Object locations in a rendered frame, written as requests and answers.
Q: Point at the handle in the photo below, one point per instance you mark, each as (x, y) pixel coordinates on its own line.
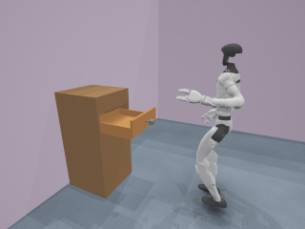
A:
(151, 121)

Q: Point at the left robot upper arm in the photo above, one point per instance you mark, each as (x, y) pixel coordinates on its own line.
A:
(227, 82)

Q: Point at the drawer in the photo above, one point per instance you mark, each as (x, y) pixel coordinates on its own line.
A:
(126, 123)

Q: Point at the right robot hand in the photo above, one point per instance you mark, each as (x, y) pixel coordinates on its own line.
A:
(212, 115)

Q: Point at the robot right foot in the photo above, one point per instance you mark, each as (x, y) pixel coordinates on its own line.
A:
(204, 188)

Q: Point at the robot right thigh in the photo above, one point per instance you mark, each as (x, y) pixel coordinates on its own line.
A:
(212, 156)

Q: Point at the cabinet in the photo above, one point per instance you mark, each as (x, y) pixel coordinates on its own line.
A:
(96, 162)

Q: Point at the left robot hand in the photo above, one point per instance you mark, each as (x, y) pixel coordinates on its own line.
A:
(194, 96)

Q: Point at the robot left forearm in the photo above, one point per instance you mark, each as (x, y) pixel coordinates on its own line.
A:
(221, 102)

